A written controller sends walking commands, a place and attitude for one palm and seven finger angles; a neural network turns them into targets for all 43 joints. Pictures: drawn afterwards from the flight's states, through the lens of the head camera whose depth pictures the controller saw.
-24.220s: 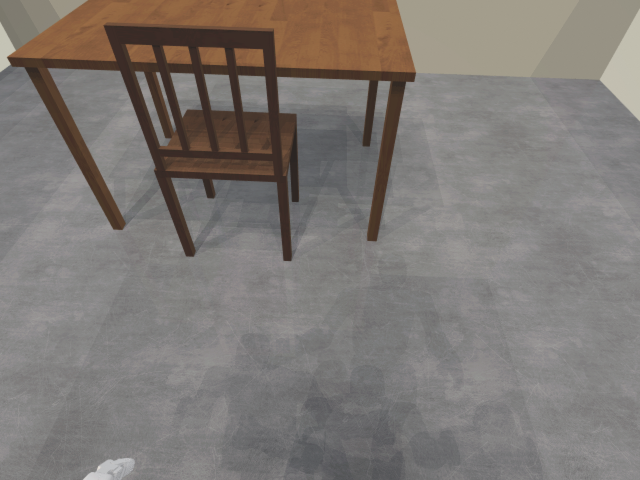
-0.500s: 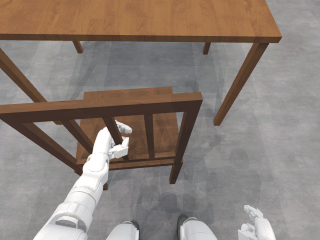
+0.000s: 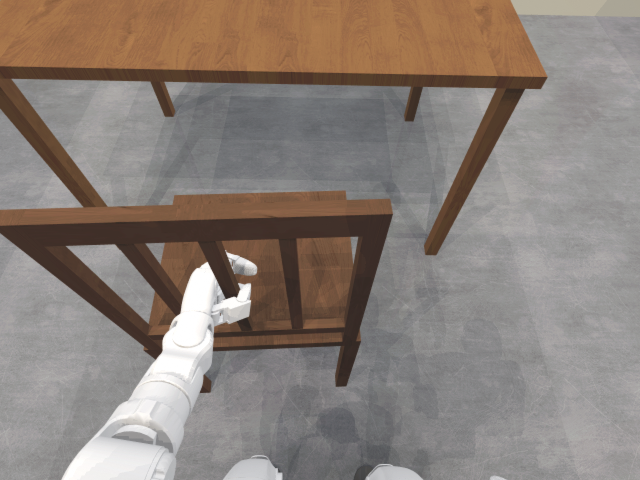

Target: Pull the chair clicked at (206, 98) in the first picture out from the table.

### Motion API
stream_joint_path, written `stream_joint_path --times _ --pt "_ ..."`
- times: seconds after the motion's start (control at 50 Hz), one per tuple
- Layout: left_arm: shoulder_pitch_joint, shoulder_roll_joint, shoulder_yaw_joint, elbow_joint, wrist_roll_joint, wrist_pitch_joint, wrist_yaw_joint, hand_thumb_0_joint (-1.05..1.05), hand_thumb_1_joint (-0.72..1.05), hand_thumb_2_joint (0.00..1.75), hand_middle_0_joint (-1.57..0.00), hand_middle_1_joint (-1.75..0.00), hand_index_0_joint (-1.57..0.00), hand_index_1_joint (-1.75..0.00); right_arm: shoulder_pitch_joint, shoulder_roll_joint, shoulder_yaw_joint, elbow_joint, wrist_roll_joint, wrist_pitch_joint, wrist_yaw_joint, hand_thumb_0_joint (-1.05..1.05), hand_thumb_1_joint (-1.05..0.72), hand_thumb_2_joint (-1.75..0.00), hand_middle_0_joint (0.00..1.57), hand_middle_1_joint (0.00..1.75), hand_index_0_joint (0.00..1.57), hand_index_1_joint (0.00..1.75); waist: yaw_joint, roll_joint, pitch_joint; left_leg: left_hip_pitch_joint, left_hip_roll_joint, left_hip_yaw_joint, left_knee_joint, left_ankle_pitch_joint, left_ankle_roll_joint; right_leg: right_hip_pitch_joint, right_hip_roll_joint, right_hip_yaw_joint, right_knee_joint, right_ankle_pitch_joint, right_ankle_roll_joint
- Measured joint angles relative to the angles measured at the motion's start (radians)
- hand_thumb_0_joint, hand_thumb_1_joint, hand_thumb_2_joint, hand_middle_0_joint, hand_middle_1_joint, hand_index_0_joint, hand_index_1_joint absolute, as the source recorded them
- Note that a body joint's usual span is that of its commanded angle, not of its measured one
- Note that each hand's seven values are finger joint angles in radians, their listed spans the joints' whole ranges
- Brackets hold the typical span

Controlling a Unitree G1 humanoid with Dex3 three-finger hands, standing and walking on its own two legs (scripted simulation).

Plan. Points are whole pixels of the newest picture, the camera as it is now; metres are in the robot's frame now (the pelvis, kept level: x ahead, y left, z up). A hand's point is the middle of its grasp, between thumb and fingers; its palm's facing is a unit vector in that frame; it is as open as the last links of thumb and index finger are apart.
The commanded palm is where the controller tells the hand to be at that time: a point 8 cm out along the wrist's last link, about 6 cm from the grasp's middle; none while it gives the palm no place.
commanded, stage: step backward, pulling the chair out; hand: left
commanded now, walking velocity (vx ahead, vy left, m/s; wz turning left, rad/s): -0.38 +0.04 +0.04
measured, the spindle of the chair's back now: (231, 290) +0.37 +0.14 -0.08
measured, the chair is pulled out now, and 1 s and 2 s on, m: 0.34 0.52 0.63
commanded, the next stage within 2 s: stop walking, hand still on the chair in 1.04 s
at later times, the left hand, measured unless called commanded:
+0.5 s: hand (233, 363) +0.26 +0.13 -0.06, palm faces -0.02 -0.98 -0.18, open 5.2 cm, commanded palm +0.25 +0.18 -0.06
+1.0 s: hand (228, 441) +0.17 +0.12 -0.06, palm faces +0.01 -0.98 -0.19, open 5.3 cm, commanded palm +0.15 +0.17 -0.06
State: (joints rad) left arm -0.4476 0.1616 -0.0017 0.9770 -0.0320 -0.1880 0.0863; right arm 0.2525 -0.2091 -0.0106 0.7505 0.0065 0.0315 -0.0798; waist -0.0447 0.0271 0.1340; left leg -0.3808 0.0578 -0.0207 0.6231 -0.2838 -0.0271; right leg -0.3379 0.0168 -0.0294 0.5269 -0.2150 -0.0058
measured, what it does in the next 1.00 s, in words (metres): walks backwards: left foot, then right foot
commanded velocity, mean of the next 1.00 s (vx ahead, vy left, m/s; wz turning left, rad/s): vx -0.35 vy -0.03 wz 0.03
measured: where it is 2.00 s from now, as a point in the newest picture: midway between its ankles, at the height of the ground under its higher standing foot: outside the picture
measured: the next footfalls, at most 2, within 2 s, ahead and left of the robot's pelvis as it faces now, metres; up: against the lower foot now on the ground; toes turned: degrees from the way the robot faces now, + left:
left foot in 0.64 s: -0.14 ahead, +0.13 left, +0.00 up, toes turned -1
right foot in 0.84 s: -0.11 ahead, -0.13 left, +0.00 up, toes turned -3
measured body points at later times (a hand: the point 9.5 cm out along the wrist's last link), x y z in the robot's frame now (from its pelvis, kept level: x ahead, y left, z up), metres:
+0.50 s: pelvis -0.08 +0.00 +0.00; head +0.00 -0.01 +0.44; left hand +0.26 +0.18 -0.05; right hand +0.04 -0.24 -0.13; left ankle -0.04 +0.14 -0.73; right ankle -0.03 -0.12 -0.73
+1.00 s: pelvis -0.18 -0.02 +0.00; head -0.10 -0.03 +0.44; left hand +0.16 +0.17 -0.05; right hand -0.10 -0.27 -0.14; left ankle -0.15 +0.13 -0.72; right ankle -0.14 -0.13 -0.73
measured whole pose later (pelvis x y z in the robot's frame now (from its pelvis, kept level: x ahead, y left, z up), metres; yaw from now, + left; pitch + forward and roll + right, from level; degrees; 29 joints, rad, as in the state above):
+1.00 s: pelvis -0.18 -0.02 +0.00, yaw +0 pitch +1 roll -2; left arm -0.46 0.18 0.05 0.99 -0.05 -0.20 0.08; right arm 0.19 -0.23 -0.01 0.74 0.03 0.06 -0.09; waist -0.06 0.05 0.19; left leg -0.42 0.07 -0.04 0.69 -0.34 -0.03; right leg -0.33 0.03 -0.04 0.49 -0.19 -0.02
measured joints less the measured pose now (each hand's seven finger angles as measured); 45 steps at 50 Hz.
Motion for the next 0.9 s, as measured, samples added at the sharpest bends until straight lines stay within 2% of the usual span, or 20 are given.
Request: stream_joint_path --times 0.06,0.12,0.16,0.22,0.24,0.28,0.32,0.38,0.44,0.5,0.58,0.62,0.66,0.7,0.72,0.78,0.86,0.9 --pt "-0.023 0.007 0.022 0.009 -0.011 -0.012 0.0 0.04 0.69 0.8 -0.31 -1.22 -0.49 -1.44 -0.037 -0.001 0.005 0.001 0.011 0.001 -0.002 0.01 -0.9 -0.89 0.21 0.3 0.21 0.3 -0.011 0.025 0.04 -0.022 0.019 -0.014 0.026 0.03 -0.011 0.005 0.022 -0.01 -0.037 0.019 -0.008" --pt "-0.029 0.005 0.037 -0.003 -0.009 -0.001 0.001 0.04 0.7 0.79 -0.31 -1.22 -0.49 -1.44 -0.064 -0.015 0.003 -0.007 0.02 0.008 -0.014 0.01 -0.9 -0.89 0.21 0.3 0.21 0.3 -0.026 0.012 0.045 -0.048 -0.019 -0.033 0.112 -0.097 -0.01 -0.02 0.001 -0.007 -0.039 0.04 -0.006" --pt "-0.022 -0.002 0.035 -0.026 -0.007 0.013 0.002 0.04 0.7 0.79 -0.3 -1.22 -0.49 -1.44 -0.076 -0.035 0.003 -0.016 0.02 0.011 -0.022 0.01 -0.9 -0.89 0.21 0.3 0.21 0.3 -0.035 0.005 0.037 -0.034 -0.034 -0.035 0.094 -0.113 -0.009 -0.04 -0.017 -0.004 -0.037 0.05 0.001" --pt "-0.005 -0.014 0.009 -0.074 0.001 0.034 0.004 0.03 0.7 0.78 -0.29 -1.23 -0.49 -1.44 -0.086 -0.068 -0.002 -0.034 0.016 0.019 -0.035 0.0 -0.9 -0.89 0.21 0.3 0.21 0.3 -0.05 0.012 0.026 0.027 -0.021 -0.033 -0.041 0.03 0.001 -0.069 -0.033 -0.016 -0.015 0.051 0.019" --pt "-0.003 -0.011 -0.002 -0.09 0.002 0.042 0.004 0.03 0.7 0.78 -0.29 -1.23 -0.49 -1.44 -0.095 -0.066 -0.006 -0.038 0.015 0.026 -0.037 0.0 -0.9 -0.89 0.21 0.3 0.21 0.3 -0.049 -0.004 0.033 0.03 -0.033 -0.025 -0.052 0.034 0.003 -0.073 -0.046 -0.011 -0.01 0.053 0.025" --pt "0.01 -0.002 -0.02 -0.117 0.004 0.046 0.003 0.03 0.71 0.77 -0.28 -1.24 -0.49 -1.44 -0.101 -0.056 -0.011 -0.059 0.013 0.041 -0.033 0.0 -0.9 -0.89 0.2 0.3 0.21 0.3 -0.026 -0.038 0.041 0.04 -0.045 0.0 -0.065 0.026 0.009 -0.076 -0.059 0.012 -0.016 0.093 0.033" --pt "0.029 0.008 -0.029 -0.137 0.008 0.05 -0.003 0.03 0.71 0.77 -0.28 -1.24 -0.49 -1.44 -0.099 -0.041 -0.009 -0.081 0.005 0.048 -0.028 0.0 -0.9 -0.89 0.2 0.3 0.21 0.3 -0.01 -0.056 0.038 0.042 -0.046 0.016 -0.07 0.025 0.01 -0.087 -0.06 0.02 0.004 0.066 0.027" --pt "0.053 0.009 -0.031 -0.137 0.007 0.042 -0.008 0.03 0.71 0.78 -0.28 -1.24 -0.49 -1.44 -0.086 -0.016 -0.005 -0.093 -0.005 0.044 -0.017 0.0 -0.9 -0.89 0.2 0.3 0.2 0.3 0.007 -0.05 0.024 0.031 -0.032 0.017 -0.058 0.027 0.006 -0.072 -0.046 0.01 0.059 -0.026 0.011" --pt "0.062 0.005 -0.012 -0.11 -0.001 0.023 -0.011 0.03 0.7 0.79 -0.3 -1.23 -0.5 -1.44 -0.091 0.004 0.003 -0.077 -0.004 0.037 -0.006 0.0 -0.9 -0.89 0.2 0.3 0.21 0.3 0.022 -0.017 0.021 0.017 -0.001 0.01 -0.032 0.023 -0.009 -0.031 -0.015 -0.001 0.019 0.006 0.002" --pt "0.041 0.001 0.003 -0.065 -0.005 0.004 -0.012 0.04 0.69 0.8 -0.31 -1.22 -0.49 -1.44 -0.104 0.013 0.008 -0.055 0.009 0.032 -0.01 0.0 -0.9 -0.89 0.21 0.3 0.21 0.3 0.01 0.012 0.03 -0.007 0.014 -0.004 0.0 0.027 -0.019 -0.029 0.0 -0.02 -0.004 0.033 -0.009" --pt "0.004 -0.016 0.013 -0.01 0.002 0.002 -0.007 0.04 0.69 0.8 -0.31 -1.21 -0.49 -1.44 -0.103 -0.008 0.007 -0.024 0.019 0.023 -0.024 0.0 -0.9 -0.89 0.21 0.3 0.21 0.3 -0.011 0.012 0.015 -0.04 -0.035 -0.029 0.15 -0.147 -0.007 -0.058 -0.024 -0.031 -0.017 0.063 -0.007" --pt "-0.008 -0.024 0.008 -0.003 0.01 0.009 -0.005 0.04 0.7 0.79 -0.3 -1.21 -0.49 -1.44 -0.093 -0.026 0.01 -0.012 0.018 0.016 -0.031 0.0 -0.9 -0.89 0.21 0.3 0.21 0.3 -0.018 0.009 0.004 -0.002 -0.04 -0.024 0.087 -0.134 -0.002 -0.075 -0.037 -0.036 -0.023 0.08 0.001" --pt "-0.018 -0.023 -0.01 -0.011 0.012 0.018 -0.003 0.04 0.7 0.79 -0.3 -1.23 -0.5 -1.44 -0.082 -0.04 0.009 -0.006 0.016 0.012 -0.038 0.0 -0.9 -0.89 0.21 0.3 0.21 0.3 -0.026 -0.002 -0.001 0.039 -0.04 -0.014 -0.025 -0.014 0.014 -0.099 -0.052 -0.042 -0.003 0.084 0.013" --pt "-0.025 -0.009 -0.022 -0.021 0.01 0.023 -0.002 0.04 0.7 0.79 -0.29 -1.24 -0.5 -1.44 -0.074 -0.032 0.005 -0.013 0.012 0.023 -0.037 0.0 -0.9 -0.89 0.21 0.3 0.21 0.3 -0.013 -0.038 0.015 0.042 -0.056 0.006 -0.031 0.006 0.022 -0.111 -0.063 -0.014 0.034 0.073 0.02" --pt "-0.021 -0.004 -0.024 -0.025 0.007 0.026 -0.002 0.04 0.7 0.79 -0.29 -1.24 -0.5 -1.44 -0.066 -0.028 0.004 -0.019 0.008 0.027 -0.032 0.0 -0.9 -0.89 0.21 0.3 0.21 0.3 -0.006 -0.046 0.017 0.042 -0.055 0.014 -0.033 0.006 0.022 -0.113 -0.058 -0.005 0.068 0.018 0.019" --pt "-0.001 0.002 -0.014 -0.032 -0.004 0.021 -0.005 0.04 0.71 0.79 -0.29 -1.23 -0.49 -1.44 -0.045 -0.016 0.0 -0.026 -0.008 0.025 -0.016 0.0 -0.9 -0.89 0.2 0.3 0.21 0.3 0.001 -0.026 0.012 0.028 -0.029 0.014 -0.045 0.018 0.016 -0.091 -0.031 -0.004 0.16 -0.137 0.007" --pt "0.002 0.014 0.011 -0.024 -0.006 -0.006 -0.012 0.04 0.69 0.8 -0.31 -1.23 -0.49 -1.44 -0.038 0.004 0.003 -0.011 -0.003 0.014 0.008 0.0 -0.9 -0.89 0.2 0.3 0.21 0.3 0.023 0.001 0.026 0.002 0.012 0.01 -0.031 0.035 -0.008 0.041 -0.009 -0.002 -0.011 -0.046 0.001" --pt "-0.011 0.018 0.032 -0.006 -0.013 -0.021 -0.011 0.04 0.69 0.8 -0.32 -1.22 -0.49 -1.44 -0.059 0.004 0.006 -0.002 0.004 0.016 0.011 0.0 -0.9 -0.89 0.21 0.3 0.21 0.3 0.016 0.035 0.056 -0.008 0.046 -0.004 -0.023 0.054 -0.017 0.056 0.027 -0.011 -0.057 -0.009 -0.004"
